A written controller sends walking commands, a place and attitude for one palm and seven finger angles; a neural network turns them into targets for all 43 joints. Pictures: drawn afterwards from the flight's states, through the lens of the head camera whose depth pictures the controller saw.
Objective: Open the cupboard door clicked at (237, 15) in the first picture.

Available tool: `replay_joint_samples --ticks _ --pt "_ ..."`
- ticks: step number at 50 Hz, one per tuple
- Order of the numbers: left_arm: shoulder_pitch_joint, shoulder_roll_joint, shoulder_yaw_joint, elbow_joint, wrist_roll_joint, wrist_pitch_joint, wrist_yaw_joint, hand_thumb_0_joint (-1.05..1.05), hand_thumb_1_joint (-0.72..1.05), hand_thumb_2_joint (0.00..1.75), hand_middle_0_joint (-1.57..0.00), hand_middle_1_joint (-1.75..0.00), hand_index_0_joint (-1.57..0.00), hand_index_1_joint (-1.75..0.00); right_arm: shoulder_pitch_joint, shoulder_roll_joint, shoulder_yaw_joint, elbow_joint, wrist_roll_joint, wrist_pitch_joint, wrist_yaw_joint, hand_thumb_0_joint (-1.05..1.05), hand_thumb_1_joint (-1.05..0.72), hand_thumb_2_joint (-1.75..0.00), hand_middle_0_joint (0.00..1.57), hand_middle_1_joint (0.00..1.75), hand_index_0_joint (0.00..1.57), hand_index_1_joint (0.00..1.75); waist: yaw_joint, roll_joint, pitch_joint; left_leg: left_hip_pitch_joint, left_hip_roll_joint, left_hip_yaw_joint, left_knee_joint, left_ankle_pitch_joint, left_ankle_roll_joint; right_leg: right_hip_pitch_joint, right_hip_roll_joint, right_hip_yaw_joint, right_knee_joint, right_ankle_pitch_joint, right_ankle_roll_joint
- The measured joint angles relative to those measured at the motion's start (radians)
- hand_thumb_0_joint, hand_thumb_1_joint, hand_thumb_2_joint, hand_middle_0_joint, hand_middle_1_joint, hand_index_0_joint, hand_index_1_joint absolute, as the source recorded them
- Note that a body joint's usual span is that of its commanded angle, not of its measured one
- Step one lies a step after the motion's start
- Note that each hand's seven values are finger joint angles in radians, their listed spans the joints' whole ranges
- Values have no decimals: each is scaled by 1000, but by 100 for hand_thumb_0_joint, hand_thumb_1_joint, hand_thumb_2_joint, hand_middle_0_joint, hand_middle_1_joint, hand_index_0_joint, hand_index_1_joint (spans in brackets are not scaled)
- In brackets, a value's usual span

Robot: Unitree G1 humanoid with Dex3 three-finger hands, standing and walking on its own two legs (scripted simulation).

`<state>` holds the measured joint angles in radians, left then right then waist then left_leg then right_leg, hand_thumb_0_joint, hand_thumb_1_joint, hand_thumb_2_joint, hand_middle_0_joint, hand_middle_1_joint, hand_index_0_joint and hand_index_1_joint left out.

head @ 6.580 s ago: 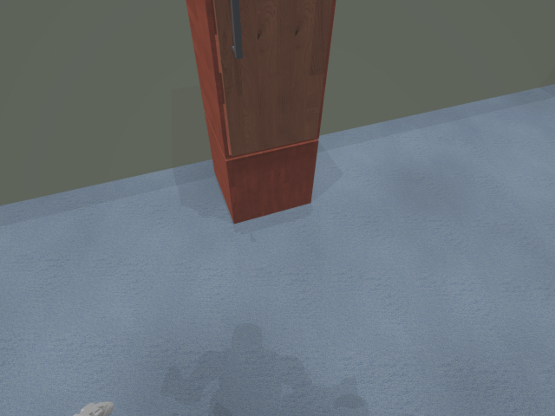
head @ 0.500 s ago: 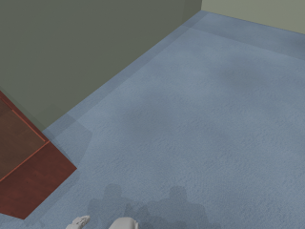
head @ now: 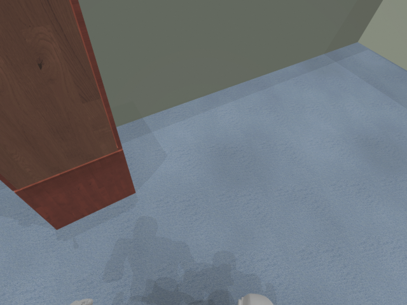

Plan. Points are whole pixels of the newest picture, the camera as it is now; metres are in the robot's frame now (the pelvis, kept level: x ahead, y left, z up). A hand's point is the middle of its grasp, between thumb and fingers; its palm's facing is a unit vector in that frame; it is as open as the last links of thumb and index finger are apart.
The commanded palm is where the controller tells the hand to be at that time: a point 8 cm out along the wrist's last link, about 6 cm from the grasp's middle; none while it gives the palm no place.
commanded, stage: turn to face it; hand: left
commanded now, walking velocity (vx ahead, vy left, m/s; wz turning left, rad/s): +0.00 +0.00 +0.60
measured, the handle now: out of the picture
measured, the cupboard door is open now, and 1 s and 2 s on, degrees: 0 0 0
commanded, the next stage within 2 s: take the last steps up to it in 0.90 s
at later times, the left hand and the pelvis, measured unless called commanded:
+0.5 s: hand out of the picture +0.05 +0.16 -0.14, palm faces +0.31 -0.90 -0.30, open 7.4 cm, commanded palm none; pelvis +0.01 -0.06 +0.00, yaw +19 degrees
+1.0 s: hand out of the picture -0.09 +0.21 -0.18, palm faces +0.55 -0.80 -0.22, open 7.4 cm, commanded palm none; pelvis -0.02 +0.00 +0.00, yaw +30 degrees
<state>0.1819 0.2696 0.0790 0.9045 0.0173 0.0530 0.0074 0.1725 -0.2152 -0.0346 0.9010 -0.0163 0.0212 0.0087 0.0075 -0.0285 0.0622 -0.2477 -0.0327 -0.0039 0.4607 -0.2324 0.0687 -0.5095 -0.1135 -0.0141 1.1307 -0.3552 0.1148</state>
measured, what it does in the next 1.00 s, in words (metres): steps on the spot, turning left: right foot, then left foot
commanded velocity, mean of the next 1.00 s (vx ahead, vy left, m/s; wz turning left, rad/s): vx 0.01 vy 0.00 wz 0.43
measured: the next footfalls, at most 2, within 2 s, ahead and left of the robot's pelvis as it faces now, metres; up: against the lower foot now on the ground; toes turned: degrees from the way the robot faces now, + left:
right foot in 0.28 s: +0.07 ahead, -0.16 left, +0.00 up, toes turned +9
left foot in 0.74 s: -0.02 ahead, +0.09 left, +0.00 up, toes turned +32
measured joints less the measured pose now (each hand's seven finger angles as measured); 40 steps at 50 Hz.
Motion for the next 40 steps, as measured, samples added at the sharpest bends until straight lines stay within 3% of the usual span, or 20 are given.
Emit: replay_joint_samples --ticks 10,14,16,18,21,23,30,34,37,38,40 --pt "-77 -33 -17 -43 -11 -7 9 0 91 89 -20 -30 -20 -30 64 2 -17 24 -9 16 0 1 -90 -90 21 30 21 30 -51 36 -14 -25 -40 -118 20 5 -26 111 71 20 -316 -68 -10" --pt "-76 -49 -33 -68 -16 -33 9 0 91 89 -20 -30 -20 -30 88 -16 -32 33 -3 27 0 1 -90 -90 21 30 21 30 -55 57 -24 -68 -65 -160 94 -25 -56 228 93 8 -587 65 -36" --pt "-69 -65 -42 -67 -8 -44 13 0 91 89 -20 -30 -20 -30 85 -32 -44 43 0 37 -1 1 -90 -90 20 30 21 30 -52 82 -18 -125 -62 -145 252 -170 -80 232 96 -17 -579 69 -93" --pt "-51 -78 -51 -64 -4 -42 14 0 91 89 -20 -30 -20 -30 90 -45 -55 44 -3 49 1 1 -90 -90 20 30 20 30 -57 90 -21 -192 -57 -102 457 -239 -95 254 77 -47 -583 55 -123" --pt "-17 -89 -53 -53 -4 -39 14 0 90 89 -20 -30 -20 -30 89 -62 -63 49 -9 59 13 1 -90 -90 20 30 20 30 -54 89 -24 -252 -15 -46 664 -190 -116 292 51 -81 -618 61 -128" --pt "0 -92 -53 -43 -2 -40 14 0 90 89 -20 -30 -20 -30 85 -69 -65 49 -10 61 19 1 -91 -90 20 30 20 30 -54 87 -22 -266 17 -33 712 -153 -129 310 36 -106 -633 64 -125" --pt "56 -84 -48 -15 8 -44 12 0 90 89 -20 -30 -21 -30 38 -68 -52 55 -6 74 22 1 -91 -90 20 30 20 30 -21 56 2 -206 78 5 545 -176 -147 331 -14 -186 -625 48 -109" --pt "88 -62 -39 8 13 -38 9 0 90 89 -20 -30 -21 -30 -13 -57 -37 43 0 61 21 1 -91 -90 20 30 20 30 11 32 17 -130 75 50 359 -195 -130 315 -38 -219 -585 27 -87" --pt "116 -36 -27 28 7 -30 9 0 90 89 -20 -30 -21 -30 -39 -48 -24 22 1 35 20 1 -91 -90 20 30 20 30 25 12 13 -38 61 84 151 -89 -101 286 -60 -240 -509 -12 -59" --pt "117 -21 -21 39 2 -22 9 0 90 89 -20 -30 -20 -30 -50 -37 -22 19 -1 23 19 1 -91 -90 20 30 20 30 28 -11 18 -41 45 88 151 -87 -73 257 -71 -215 -441 -47 -51" --pt "113 -3 -15 60 -2 1 16 0 91 89 -20 -30 -20 -30 -65 -18 -9 11 0 7 15 1 -91 -90 20 30 20 30 39 -32 24 -42 34 89 168 -103 -32 192 -45 -135 -275 -169 -46"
